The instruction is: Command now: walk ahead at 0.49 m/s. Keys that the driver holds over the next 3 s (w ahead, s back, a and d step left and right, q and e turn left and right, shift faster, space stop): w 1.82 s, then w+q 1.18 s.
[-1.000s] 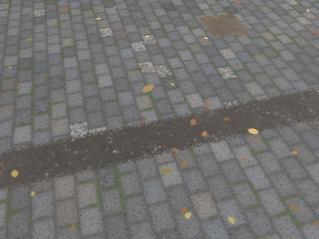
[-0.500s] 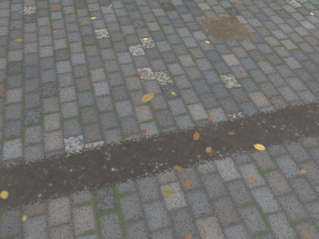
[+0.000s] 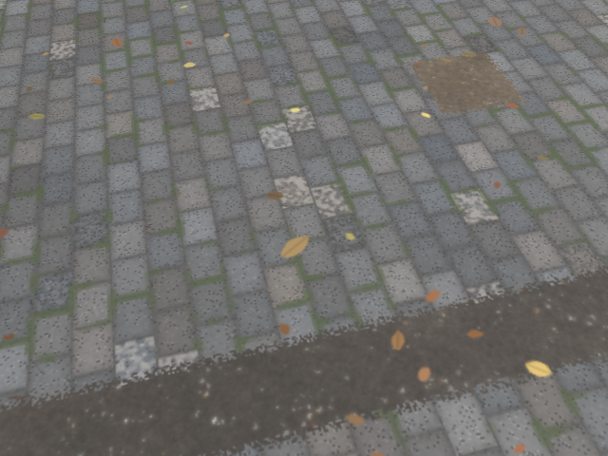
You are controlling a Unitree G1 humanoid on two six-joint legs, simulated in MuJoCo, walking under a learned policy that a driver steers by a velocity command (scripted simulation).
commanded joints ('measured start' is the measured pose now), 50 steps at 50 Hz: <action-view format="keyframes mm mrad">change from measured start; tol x32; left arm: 1 41 93 6 -40 -4 -17 1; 17 227 13 -16 -46 -42 -3 4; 38 -447 65 -7 -260 7 40 -28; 44 124 246 64 -115 53 3 10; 50 -121 67 12 -113 -1 1 -3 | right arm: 1 -24 -37 -3 -50 4 11 8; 50 206 -41 -9 19 0 -17 -7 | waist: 1 -18 -61 63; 17 -118 224 -350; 50 -41 -76 -7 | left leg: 1 -82 23 25 -111 112 -27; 11 -53 -61 96 -476 126 22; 15 456 -133 108 -602 82 110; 17 957 352 -643 -725 -31 321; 23 447 121 -185 -885 184 148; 42 700 101 22 -566 864 92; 45 50 -188 23 263 -327 27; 50 82 -7 -39 100 -83 18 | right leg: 1 -28 -273 210 -195 210 -86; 14 260 -305 109 165 916 -43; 16 -57 -220 46 665 465 -7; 17 -421 -16 44 1027 -343 32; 18 -511 -74 178 1075 -288 12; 42 -190 -58 -3 197 30 -21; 45 436 -527 808 -6 -67 -228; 50 -58 -327 329 -130 58 -82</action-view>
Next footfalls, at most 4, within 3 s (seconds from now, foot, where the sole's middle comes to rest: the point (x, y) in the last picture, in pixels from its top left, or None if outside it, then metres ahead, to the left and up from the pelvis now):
0.30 left None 0.35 0.11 -0.78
0.86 right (355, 386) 0.66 -0.07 -0.78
1.42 left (286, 278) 0.97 0.11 -0.78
1.98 right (351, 195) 1.27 -0.08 -0.78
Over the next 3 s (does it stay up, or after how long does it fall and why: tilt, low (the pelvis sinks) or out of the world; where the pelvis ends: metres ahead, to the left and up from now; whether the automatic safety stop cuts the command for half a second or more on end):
stays up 1.61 0.15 -0.01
